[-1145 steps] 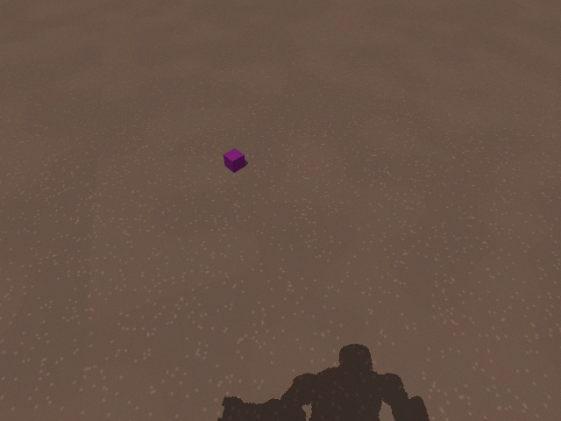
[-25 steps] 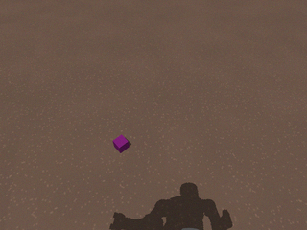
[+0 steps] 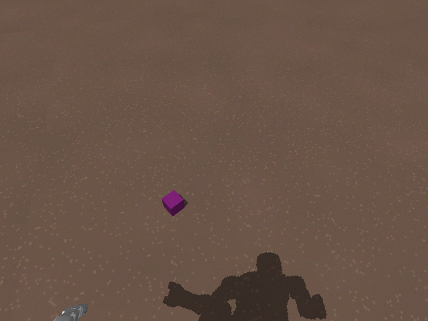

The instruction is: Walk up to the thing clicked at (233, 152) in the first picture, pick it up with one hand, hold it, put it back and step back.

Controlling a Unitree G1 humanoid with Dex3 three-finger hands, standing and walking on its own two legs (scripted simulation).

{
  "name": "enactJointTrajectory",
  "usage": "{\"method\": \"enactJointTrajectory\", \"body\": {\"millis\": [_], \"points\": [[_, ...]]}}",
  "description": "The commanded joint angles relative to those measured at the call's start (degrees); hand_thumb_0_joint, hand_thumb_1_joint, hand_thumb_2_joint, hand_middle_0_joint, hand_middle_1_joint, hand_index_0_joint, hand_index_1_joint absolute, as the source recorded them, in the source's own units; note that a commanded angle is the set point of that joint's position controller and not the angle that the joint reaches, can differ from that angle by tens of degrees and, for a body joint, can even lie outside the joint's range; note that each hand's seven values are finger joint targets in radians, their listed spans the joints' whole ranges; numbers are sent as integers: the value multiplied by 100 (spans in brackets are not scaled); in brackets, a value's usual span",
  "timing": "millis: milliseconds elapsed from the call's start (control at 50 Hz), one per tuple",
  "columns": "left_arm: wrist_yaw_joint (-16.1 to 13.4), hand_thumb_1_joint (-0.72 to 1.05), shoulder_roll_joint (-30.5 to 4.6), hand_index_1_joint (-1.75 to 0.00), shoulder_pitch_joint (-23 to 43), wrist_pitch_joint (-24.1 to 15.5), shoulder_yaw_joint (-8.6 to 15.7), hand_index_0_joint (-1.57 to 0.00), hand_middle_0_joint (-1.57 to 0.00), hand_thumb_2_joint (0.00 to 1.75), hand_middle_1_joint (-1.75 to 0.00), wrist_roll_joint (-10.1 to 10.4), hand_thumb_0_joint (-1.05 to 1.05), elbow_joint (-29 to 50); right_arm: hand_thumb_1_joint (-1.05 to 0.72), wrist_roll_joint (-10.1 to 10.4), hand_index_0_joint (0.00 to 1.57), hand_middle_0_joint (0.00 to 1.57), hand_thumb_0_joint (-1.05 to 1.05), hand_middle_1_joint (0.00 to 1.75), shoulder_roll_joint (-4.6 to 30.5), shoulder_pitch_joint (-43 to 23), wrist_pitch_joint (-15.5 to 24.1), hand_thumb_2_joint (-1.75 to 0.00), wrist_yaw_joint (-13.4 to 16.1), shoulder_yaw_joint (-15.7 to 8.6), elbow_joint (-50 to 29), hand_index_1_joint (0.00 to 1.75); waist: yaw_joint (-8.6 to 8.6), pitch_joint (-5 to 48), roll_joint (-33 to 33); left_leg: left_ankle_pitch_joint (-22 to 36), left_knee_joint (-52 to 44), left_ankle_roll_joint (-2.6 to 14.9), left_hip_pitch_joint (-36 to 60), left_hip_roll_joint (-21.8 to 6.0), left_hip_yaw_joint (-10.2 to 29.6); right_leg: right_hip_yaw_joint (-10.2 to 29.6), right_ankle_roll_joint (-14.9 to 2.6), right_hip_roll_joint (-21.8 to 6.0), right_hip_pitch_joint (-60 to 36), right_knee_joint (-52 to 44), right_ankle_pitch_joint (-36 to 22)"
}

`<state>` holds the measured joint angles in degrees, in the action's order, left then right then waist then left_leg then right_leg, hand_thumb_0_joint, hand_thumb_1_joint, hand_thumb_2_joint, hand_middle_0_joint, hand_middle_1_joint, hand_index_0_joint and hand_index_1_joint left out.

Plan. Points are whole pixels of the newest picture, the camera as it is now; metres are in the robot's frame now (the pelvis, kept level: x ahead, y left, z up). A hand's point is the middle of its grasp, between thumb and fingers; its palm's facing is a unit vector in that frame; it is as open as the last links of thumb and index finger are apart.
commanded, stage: walk up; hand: left
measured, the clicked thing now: (173, 203) +0.75 +0.23 -0.73
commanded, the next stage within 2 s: stand in 0.30 s
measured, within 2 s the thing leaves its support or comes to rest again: neither
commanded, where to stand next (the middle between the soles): +0.37 +0.00 m, yaw +0 degrees
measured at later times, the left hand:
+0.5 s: hand out of the picture +0.05 +0.25 -0.14, palm faces +0.00 -0.94 -0.34, open 7.4 cm
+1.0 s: hand out of the picture +0.07 +0.24 -0.14, palm faces -0.02 -0.94 -0.35, open 7.4 cm
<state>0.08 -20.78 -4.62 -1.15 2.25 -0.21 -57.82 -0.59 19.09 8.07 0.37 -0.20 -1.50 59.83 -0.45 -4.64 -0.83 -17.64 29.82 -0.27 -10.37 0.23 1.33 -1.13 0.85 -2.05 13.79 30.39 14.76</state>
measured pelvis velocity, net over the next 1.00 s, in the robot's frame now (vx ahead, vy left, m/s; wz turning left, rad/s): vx -0.01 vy -0.02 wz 0.01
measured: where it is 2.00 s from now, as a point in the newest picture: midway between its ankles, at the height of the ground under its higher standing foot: outside the picture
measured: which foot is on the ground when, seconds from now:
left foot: down 0.00-1.00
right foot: down 0.00-1.00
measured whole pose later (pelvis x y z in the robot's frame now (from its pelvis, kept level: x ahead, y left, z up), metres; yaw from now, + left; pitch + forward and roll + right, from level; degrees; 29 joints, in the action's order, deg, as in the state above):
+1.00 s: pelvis -0.01 -0.02 +0.01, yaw +0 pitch -2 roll +0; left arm 0.8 -20.3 -5.1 -1.3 -0.2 -0.7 -65.8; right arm -0.7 20.2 7.1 0.3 -0.8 0.0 65.2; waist -0.1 -2.6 0.5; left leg -10.8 18.4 -1.9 -5.5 -1.3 2.2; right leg -2.2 -0.3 -0.6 8.8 19.3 8.3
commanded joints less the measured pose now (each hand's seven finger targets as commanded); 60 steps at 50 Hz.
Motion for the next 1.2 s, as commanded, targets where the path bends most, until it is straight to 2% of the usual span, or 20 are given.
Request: {"method": "enactJointTrajectory", "body": {"millis": [0, 40, 80, 140, 260, 280, 300, 400, 440, 540, 640, 680, 840, 880, 960, 1080, 1180], "points": [[-93, 90, -1125, -30, 199, -99, 227, -20, -20, 90, -30, 51, 0, 237, -90, 1, 20, 20, 0, 30, 1298, -320, 146, -90, 100, -239, -250, 30, -79, 819, 408, 2042, -685, 315, -101, -732, 593, 366, -328, -467, -806, -366, -1402], [-78, 90, -1095, -30, 310, -71, 206, -20, -20, 90, -30, 42, 0, 162, -90, -19, 20, 20, 0, 30, 1317, -444, 143, -90, 91, -231, -216, 30, -82, 588, 484, 1675, -944, 324, -286, -791, 705, 313, -272, -386, -785, -458, -1058], [-67, 90, -1105, -30, 268, -79, 201, -20, -20, 90, -30, 26, 0, 61, -90, -17, 20, 20, 0, 30, 1303, -602, 150, -90, 76, -215, -205, 30, -133, 529, 430, 1463, -1041, 315, -275, -792, 700, 317, -238, -389, -839, -612, -1040], [-48, 90, -1144, -30, 337, -94, 209, -20, -20, 90, -30, 15, 0, 1, -90, -19, 20, 20, 0, 30, 1267, -565, 153, -90, 75, -206, -122, 30, -85, 615, 309, 1552, -1070, 243, -145, -728, 586, 377, -241, -458, -954, -759, -1228], [-32, 90, -1150, -30, 402, -110, 216, -20, -20, 90, -30, -26, 0, -92, -90, -20, 20, 20, 0, 30, 1219, -597, 143, -90, 48, -199, -64, 30, -39, 746, 163, 1432, -1091, 203, 91, -685, 479, 423, -226, -524, -971, -993, -1191], [-27, 90, -1042, -30, 386, -93, 79, -20, -20, 90, -30, -17, 0, -235, -90, 2, 20, 20, 0, 30, 1232, -592, 184, -90, 44, -156, -65, 30, 44, 697, 218, 1703, -1302, 162, 247, -753, 586, 480, -198, -524, -934, -1006, -1444], [-24, 90, -1016, -30, 336, -95, 71, -20, -20, 90, -30, -14, 0, -257, -90, 3, 20, 20, 0, 30, 1293, -649, 199, -90, 41, -175, -52, 30, -5, 715, 265, 1706, -1313, 148, 334, -759, 590, 463, -169, -519, -918, -1090, -1388], [-26, 90, -1160, -30, 323, -109, 39, -20, -20, 90, -30, -31, 0, -371, -90, 15, 20, 20, 0, 30, 1245, -646, 172, -90, 25, -153, 33, 30, 32, 595, 140, 1213, -1452, 127, 328, -713, 547, 503, -168, -534, -832, -1323, -1014], [-27, 90, -1157, -30, 283, -127, 26, -20, -20, 90, -30, -41, 0, -420, -90, 12, 20, 20, 0, 30, 1270, -675, 168, -90, 18, -159, 39, 30, 33, 644, 104, 1206, -1436, 138, 366, -715, 534, 499, -170, -560, -874, -1361, -1060], [-30, 90, -1155, -30, 186, -135, -15, -20, -20, 90, -30, -40, 0, -510, -90, 15, 20, 20, 0, 30, 1260, -629, 133, -90, -2, -132, 101, 30, 31, 534, 74, 791, -1475, 130, 288, -656, 509, 544, -156, -563, -743, -1526, -635], [-38, 90, -1185, -30, 129, -150, -14, -20, -20, 90, -30, -42, 0, -507, -90, 14, 20, 20, 0, 30, 1277, -512, 148, -90, 6, -108, 151, 30, 32, 669, 80, 1122, -1447, 123, 343, -697, 496, 540, -166, -591, -876, -1432, -1066], [-34, 90, -1174, -30, 125, -146, -17, -20, -20, 90, -30, -29, 0, -515, -90, 6, 20, 20, 0, 30, 1279, -480, 158, -90, 17, -88, 167, 30, 26, 735, 130, 1418, -1436, 104, 321, -729, 498, 519, -177, -602, -1017, -1354, -1341], [-36, 90, -1221, -30, 116, -117, -13, -20, -20, 90, -30, -26, 0, -544, -90, 18, 20, 20, 0, 30, 1286, -375, 120, -90, 22, -55, 219, 30, 15, 532, 29, 1017, -1472, 96, 227, -692, 499, 547, -184, -581, -845, -1489, -877], [-32, 90, -1223, -30, 177, -109, -12, -20, -20, 90, -30, -17, 0, -505, -90, 1, 20, 20, 0, 30, 1296, -301, 120, -90, 22, -49, 230, 30, 27, 413, 57, 875, -1479, 85, 109, -679, 483, 584, -196, -579, -787, -1528, -608], [-17, 90, -1192, -30, 139, -109, -15, -20, -20, 90, -30, -19, 0, -498, -90, 10, 20, 20, 0, 30, 1331, -315, 138, -90, 28, -44, 211, 30, 10, 548, 119, 1068, -1458, 91, 120, -722, 498, 567, -197, -585, -944, -1468, -1001], [-15, 90, -1233, -30, 207, -95, 0, -20, -20, 90, -30, -18, 0, -486, -90, 6, 20, 20, 0, 30, 1301, -240, 131, -90, 27, -15, 209, 30, 28, 470, 95, 891, -1489, 79, 112, -718, 490, 570, -195, -565, -835, -1500, -698], [1, 90, -1216, -30, 173, -88, -4, -20, -20, 90, -30, -5, 0, -484, -90, 2, 20, 20, 0, 30, 1318, -238, 140, -90, 35, -10, 204, 30, 9, 504, 114, 961, -1493, 77, 135, -731, 490, 581, -214, -566, -847, -1476, -756]]}}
